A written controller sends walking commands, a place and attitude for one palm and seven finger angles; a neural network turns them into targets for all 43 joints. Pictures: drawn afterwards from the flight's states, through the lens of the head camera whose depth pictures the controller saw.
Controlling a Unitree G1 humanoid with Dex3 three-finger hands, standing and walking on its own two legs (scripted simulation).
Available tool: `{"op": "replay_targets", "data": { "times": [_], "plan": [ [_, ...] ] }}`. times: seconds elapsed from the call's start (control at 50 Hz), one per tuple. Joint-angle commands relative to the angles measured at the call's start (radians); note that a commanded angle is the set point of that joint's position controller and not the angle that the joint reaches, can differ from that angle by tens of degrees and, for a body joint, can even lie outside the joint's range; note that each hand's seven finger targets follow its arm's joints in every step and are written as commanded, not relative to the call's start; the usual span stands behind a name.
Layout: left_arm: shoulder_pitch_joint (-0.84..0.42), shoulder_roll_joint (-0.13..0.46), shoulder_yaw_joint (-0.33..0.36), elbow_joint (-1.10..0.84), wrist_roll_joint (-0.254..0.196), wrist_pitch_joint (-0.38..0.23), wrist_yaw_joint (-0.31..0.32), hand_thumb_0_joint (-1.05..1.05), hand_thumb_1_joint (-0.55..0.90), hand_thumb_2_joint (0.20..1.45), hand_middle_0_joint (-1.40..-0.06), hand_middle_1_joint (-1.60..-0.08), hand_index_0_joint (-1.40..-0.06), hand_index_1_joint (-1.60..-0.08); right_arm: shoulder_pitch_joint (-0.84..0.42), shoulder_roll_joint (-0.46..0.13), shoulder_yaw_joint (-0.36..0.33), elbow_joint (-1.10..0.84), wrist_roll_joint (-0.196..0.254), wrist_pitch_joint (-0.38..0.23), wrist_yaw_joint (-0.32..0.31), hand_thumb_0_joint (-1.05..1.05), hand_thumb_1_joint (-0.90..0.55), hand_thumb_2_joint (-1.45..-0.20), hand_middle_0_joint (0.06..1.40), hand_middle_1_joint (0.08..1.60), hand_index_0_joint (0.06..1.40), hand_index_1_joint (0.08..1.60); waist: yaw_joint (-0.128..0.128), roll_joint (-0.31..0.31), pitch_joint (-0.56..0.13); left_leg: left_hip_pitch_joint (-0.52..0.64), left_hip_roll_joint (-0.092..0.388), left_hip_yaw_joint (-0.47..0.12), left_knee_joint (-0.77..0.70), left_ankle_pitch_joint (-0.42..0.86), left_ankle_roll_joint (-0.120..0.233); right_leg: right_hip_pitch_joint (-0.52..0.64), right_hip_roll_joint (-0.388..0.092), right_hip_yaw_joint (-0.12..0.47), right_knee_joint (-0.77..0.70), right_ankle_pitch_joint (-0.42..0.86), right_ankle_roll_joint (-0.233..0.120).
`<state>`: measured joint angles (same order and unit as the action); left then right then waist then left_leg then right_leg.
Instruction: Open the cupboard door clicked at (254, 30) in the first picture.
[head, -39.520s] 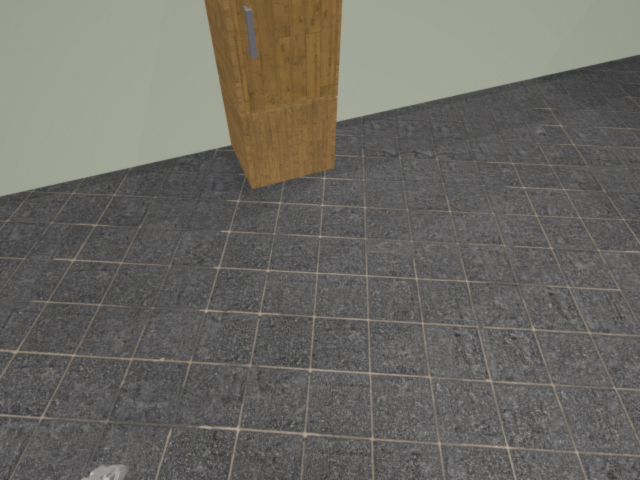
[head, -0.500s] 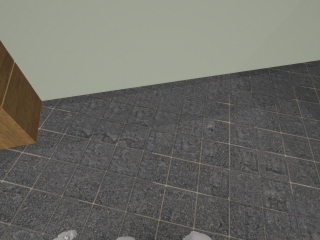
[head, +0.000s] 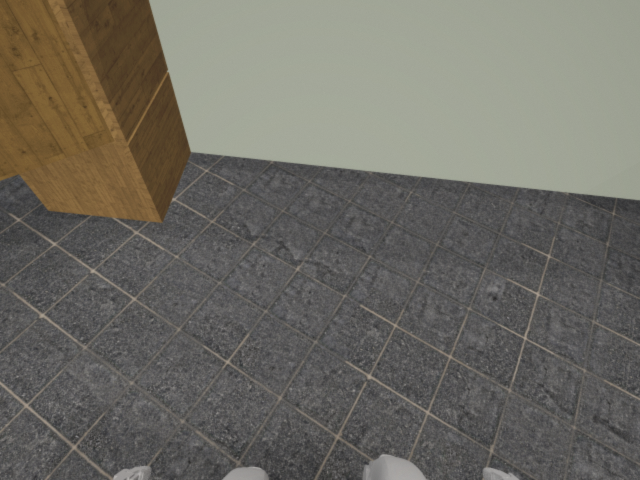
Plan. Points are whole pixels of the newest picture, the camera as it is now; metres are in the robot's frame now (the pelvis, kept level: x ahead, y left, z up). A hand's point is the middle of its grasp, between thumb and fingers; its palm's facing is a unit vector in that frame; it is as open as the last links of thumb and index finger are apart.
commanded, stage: turn to face it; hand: left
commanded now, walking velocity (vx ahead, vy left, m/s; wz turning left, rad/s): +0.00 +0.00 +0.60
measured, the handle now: out of the picture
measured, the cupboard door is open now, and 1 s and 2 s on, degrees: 41 41 41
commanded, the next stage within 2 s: take the last steps up to it in 1.04 s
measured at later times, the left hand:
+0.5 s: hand out of the picture +0.00 +0.20 -0.18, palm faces +0.33 -0.92 -0.21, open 7.4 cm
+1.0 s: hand out of the picture -0.01 +0.15 -0.15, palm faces +0.52 -0.82 -0.25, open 7.4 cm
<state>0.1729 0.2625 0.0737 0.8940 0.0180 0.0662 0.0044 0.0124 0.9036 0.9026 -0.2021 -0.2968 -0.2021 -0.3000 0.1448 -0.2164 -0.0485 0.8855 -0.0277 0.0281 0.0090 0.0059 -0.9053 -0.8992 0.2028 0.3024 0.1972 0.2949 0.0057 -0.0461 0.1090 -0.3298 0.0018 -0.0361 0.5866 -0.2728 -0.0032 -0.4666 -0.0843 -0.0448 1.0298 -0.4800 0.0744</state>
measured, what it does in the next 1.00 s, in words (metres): steps on the spot, turning left: right foot, then left foot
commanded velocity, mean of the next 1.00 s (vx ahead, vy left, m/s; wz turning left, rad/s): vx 0.00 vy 0.00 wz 0.49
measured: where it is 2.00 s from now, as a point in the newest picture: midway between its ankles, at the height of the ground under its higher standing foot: outside the picture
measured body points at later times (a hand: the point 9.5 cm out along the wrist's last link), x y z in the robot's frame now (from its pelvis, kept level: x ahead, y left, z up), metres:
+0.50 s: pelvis +0.00 -0.02 -0.01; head +0.04 +0.03 +0.44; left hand -0.02 +0.25 -0.17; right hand +0.19 -0.23 -0.13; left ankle -0.02 +0.09 -0.73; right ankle +0.01 -0.16 -0.70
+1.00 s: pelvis +0.03 -0.06 +0.01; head +0.06 -0.05 +0.46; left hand -0.04 +0.19 -0.13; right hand +0.22 -0.24 -0.14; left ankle -0.05 +0.05 -0.66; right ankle +0.07 -0.17 -0.73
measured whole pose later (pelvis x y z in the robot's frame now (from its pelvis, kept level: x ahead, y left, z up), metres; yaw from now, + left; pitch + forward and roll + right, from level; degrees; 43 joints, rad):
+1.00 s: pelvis +0.03 -0.06 +0.01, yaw +32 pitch +0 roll +1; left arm 0.21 0.20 0.04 0.89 0.03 0.01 0.01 0.01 0.90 0.90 -0.20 -0.30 -0.20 -0.30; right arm 0.17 -0.24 -0.08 0.95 -0.01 0.08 0.02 0.01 -0.91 -0.90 0.20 0.30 0.20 0.29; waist -0.01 0.00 0.09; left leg -0.46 -0.01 0.00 1.02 -0.46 -0.05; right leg -0.20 -0.07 -0.09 0.51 -0.30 0.00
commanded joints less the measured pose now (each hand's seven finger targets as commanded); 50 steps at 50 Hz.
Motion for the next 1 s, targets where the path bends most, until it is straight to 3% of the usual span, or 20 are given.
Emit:
{"op": "replay_targets", "data": {
  "times": [0.0, 0.08, 0.1, 0.12, 0.14, 0.22, 0.3, 0.38, 0.4, 0.42, 0.44, 0.54, 0.68, 0.74, 0.76, 0.8, 0.82, 0.86, 0.9, 0.98],
  "plan": [
    [-0.02, 0.058, 0.012, -0.105, -0.009, -0.037, 0.001, 0.0, 0.9, 0.9, -0.2, -0.3, -0.2, -0.3, 0.016, -0.229, -0.064, -0.06, -0.004, -0.008, -0.023, 0.0, -0.9, -0.9, 0.2, 0.3, 0.2, 0.3, -0.027, 0.223, -0.173, 0.123, 0.207, -0.232, -0.202, 0.348, 0.15, 0.056, 0.033, 0.013, -0.161, 0.019, -0.001],
    [0.105, 0.077, 0.022, -0.077, -0.01, -0.054, 0.006, 0.0, 0.9, 0.9, -0.2, -0.3, -0.2, -0.3, -0.044, -0.214, -0.07, -0.08, 0.007, 0.006, -0.016, 0.0, -0.9, -0.9, 0.2, 0.3, 0.2, 0.3, 0.034, 0.177, -0.18, -0.051, 0.137, -0.243, -0.114, 0.189, 0.091, 0.35, 0.067, -0.008, -0.538, 0.214, -0.014],
    [0.138, 0.141, 0.037, -0.076, 0.002, -0.065, 0.014, 0.0, 0.9, 0.9, -0.2, -0.3, -0.2, -0.3, -0.043, -0.164, -0.065, -0.095, 0.015, 0.008, -0.01, 0.0, -0.9, -0.9, 0.2, 0.3, 0.2, 0.3, 0.053, 0.014, -0.177, -0.192, 0.046, -0.166, 0.024, 0.009, 0.03, 0.465, -0.084, 0.151, -0.702, 0.159, -0.057],
    [0.136, 0.228, 0.052, -0.083, 0.015, -0.067, 0.02, 0.0, 0.9, 0.9, -0.2, -0.3, -0.2, -0.3, -0.047, -0.108, -0.056, -0.12, 0.018, 0.007, -0.002, 0.0, -0.9, -0.9, 0.2, 0.3, 0.2, 0.3, 0.064, -0.27, -0.144, -0.302, -0.085, 0.011, 0.28, -0.286, -0.041, 0.444, -0.351, 0.423, -0.808, 0.167, -0.173],
    [0.101, 0.229, 0.039, -0.099, 0.009, -0.063, 0.018, 0.0, 0.9, 0.9, -0.2, -0.3, -0.2, -0.3, -0.05, -0.136, -0.059, -0.124, 0.007, 0.009, 0.007, 0.0, -0.9, -0.9, 0.2, 0.3, 0.2, 0.3, 0.048, -0.19, -0.125, -0.253, -0.03, -0.023, 0.481, -0.322, -0.026, 0.305, -0.4, 0.39, -0.804, 0.169, -0.238],
    [-0.012, 0.125, 0.019, -0.122, 0.01, -0.067, 0.024, 0.0, 0.9, 0.9, -0.2, -0.3, -0.2, -0.3, -0.043, -0.103, -0.054, -0.078, 0.012, 0.027, 0.021, 0.0, -0.9, -0.9, 0.2, 0.3, 0.2, 0.3, -0.015, -0.197, -0.083, -0.2, 0.027, 0.035, 0.527, -0.203, -0.052, 0.257, -0.243, 0.091, -0.708, 0.46, -0.193],
    [0.08, 0.169, 0.033, -0.086, 0.013, -0.07, 0.023, 0.0, 0.9, 0.9, -0.2, -0.3, -0.2, -0.3, -0.097, -0.064, -0.034, -0.083, 0.02, 0.017, 0.028, 0.0, -0.9, -0.9, 0.2, 0.3, 0.2, 0.3, 0.038, -0.145, -0.118, -0.114, 0.001, 0.121, 0.232, -0.207, -0.055, 0.375, -0.258, 0.035, -0.63, 0.664, -0.187],
    [0.075, 0.174, 0.04, -0.077, -0.001, -0.062, 0.015, 0.0, 0.9, 0.9, -0.2, -0.3, -0.2, -0.3, 0.001, -0.106, -0.037, -0.063, 0.017, 0.003, 0.022, 0.0, -0.9, -0.9, 0.2, 0.3, 0.2, 0.3, -0.015, -0.103, -0.157, 0.106, -0.002, 0.117, -0.097, 0.011, -0.027, 0.298, -0.246, -0.044, -0.466, 0.595, -0.106],
    [0.07, 0.142, 0.037, -0.095, -0.008, -0.054, 0.011, 0.0, 0.9, 0.9, -0.2, -0.3, -0.2, -0.3, 0.056, -0.177, -0.056, -0.056, 0.011, -0.005, 0.019, 0.0, -0.9, -0.9, 0.2, 0.3, 0.2, 0.3, -0.048, 0.068, -0.195, 0.264, 0.117, -0.047, -0.181, 0.165, 0.028, 0.132, -0.188, -0.099, -0.31, 0.408, -0.045],
    [0.042, 0.07, 0.014, -0.141, -0.013, -0.05, 0.003, 0.0, 0.9, 0.9, -0.2, -0.3, -0.2, -0.3, 0.132, -0.296, -0.085, -0.052, 0.001, -0.007, 0.011, 0.0, -0.9, -0.9, 0.2, 0.3, 0.2, 0.3, -0.089, 0.359, -0.208, 0.36, 0.395, -0.411, -0.232, 0.49, 0.186, -0.124, -0.047, -0.125, -0.08, -0.15, 0.031],
    [-0.029, 0.091, 0.009, -0.17, -0.001, -0.043, 0.007, 0.0, 0.9, 0.9, -0.2, -0.3, -0.2, -0.3, 0.187, -0.332, -0.09, -0.031, 0.0, -0.001, 0.001, 0.0, -0.9, -0.9, 0.2, 0.3, 0.2, 0.3, -0.117, 0.271, -0.21, 0.298, 0.45, -0.443, -0.229, 0.432, 0.266, -0.139, -0.038, -0.01, 0.054, -0.19, 0.011],
    [-0.018, 0.071, 0.017, -0.096, -0.002, -0.035, 0.003, 0.0, 0.9, 0.9, -0.2, -0.3, -0.2, -0.3, 0.05, -0.211, -0.051, -0.051, 0.002, -0.019, -0.028, 0.0, -0.9, -0.9, 0.2, 0.3, 0.2, 0.3, -0.029, 0.203, -0.172, 0.202, 0.236, -0.23, -0.222, 0.434, 0.161, -0.098, -0.016, 0.051, 0.087, 0.055, 0.008],
    [-0.034, 0.055, 0.005, -0.098, -0.007, -0.036, 0.003, 0.0, 0.9, 0.9, -0.2, -0.3, -0.2, -0.3, 0.054, -0.211, -0.058, -0.039, -0.004, -0.007, -0.021, 0.0, -0.9, -0.9, 0.2, 0.3, 0.2, 0.3, -0.034, 0.225, -0.164, 0.126, 0.203, -0.265, -0.228, 0.322, 0.157, 0.078, 0.051, 0.015, -0.218, 0.043, -0.005],
    [0.044, 0.059, 0.008, -0.076, -0.011, -0.045, 0.008, 0.0, 0.9, 0.9, -0.2, -0.3, -0.2, -0.3, 0.016, -0.206, -0.061, -0.048, 0.002, 0.001, -0.02, 0.0, -0.9, -0.9, 0.2, 0.3, 0.2, 0.3, 0.005, 0.219, -0.172, 0.039, 0.17, -0.274, -0.171, 0.298, 0.13, 0.259, 0.081, 0.0, -0.436, 0.155, -0.018],
    [0.087, 0.08, 0.015, -0.063, -0.009, -0.054, 0.012, 0.0, 0.9, 0.9, -0.2, -0.3, -0.2, -0.3, -0.001, -0.189, -0.058, -0.054, 0.009, 0.002, -0.017, 0.0, -0.9, -0.9, 0.2, 0.3, 0.2, 0.3, 0.031, 0.176, -0.171, -0.037, 0.135, -0.25, -0.12, 0.237, 0.095, 0.373, 0.061, 0.017, -0.568, 0.243, -0.023],
    [0.12, 0.216, 0.042, -0.063, 0.014, -0.068, 0.023, 0.0, 0.9, 0.9, -0.2, -0.3, -0.2, -0.3, 0.001, -0.093, -0.044, -0.09, 0.018, 0.002, -0.006, 0.0, -0.9, -0.9, 0.2, 0.3, 0.2, 0.3, 0.05, -0.255, -0.141, -0.265, -0.085, 0.003, 0.266, -0.284, -0.032, 0.443, -0.353, 0.421, -0.791, 0.265, -0.19],
    [0.098, 0.219, 0.03, -0.078, 0.008, -0.064, 0.02, 0.0, 0.9, 0.9, -0.2, -0.3, -0.2, -0.3, -0.005, -0.118, -0.047, -0.095, 0.01, 0.006, 0.002, 0.0, -0.9, -0.9, 0.2, 0.3, 0.2, 0.3, 0.045, -0.173, -0.125, -0.221, -0.04, -0.027, 0.443, -0.324, -0.019, 0.313, -0.384, 0.384, -0.78, 0.282, -0.249],
    [0.027, 0.139, 0.021, -0.083, 0.003, -0.07, 0.029, 0.0, 0.9, 0.9, -0.2, -0.3, -0.2, -0.3, -0.004, -0.122, -0.056, -0.054, 0.01, 0.022, 0.001, 0.0, -0.9, -0.9, 0.2, 0.3, 0.2, 0.3, 0.0, -0.238, -0.1, -0.255, 0.006, -0.037, 0.601, -0.232, -0.03, 0.304, -0.28, 0.276, -0.731, 0.449, -0.228],
    [0.015, 0.109, 0.009, -0.086, 0.004, -0.075, 0.025, 0.0, 0.9, 0.9, -0.2, -0.3, -0.2, -0.3, -0.004, -0.094, -0.045, -0.032, 0.013, 0.023, 0.008, 0.0, -0.9, -0.9, 0.2, 0.3, 0.2, 0.3, -0.012, -0.179, -0.091, -0.205, 0.009, 0.009, 0.549, -0.182, -0.046, 0.301, -0.216, 0.13, -0.698, 0.588, -0.203],
    [0.093, 0.139, 0.017, -0.044, 0.011, -0.079, 0.024, 0.0, 0.9, 0.9, -0.2, -0.3, -0.2, -0.3, -0.056, -0.052, -0.028, -0.022, 0.019, 0.018, 0.01, 0.0, -0.9, -0.9, 0.2, 0.3, 0.2, 0.3, 0.03, -0.134, -0.098, -0.117, -0.01, 0.08, 0.286, -0.207, -0.048, 0.366, -0.223, 0.099, -0.671, 0.694, -0.208]
  ]
}}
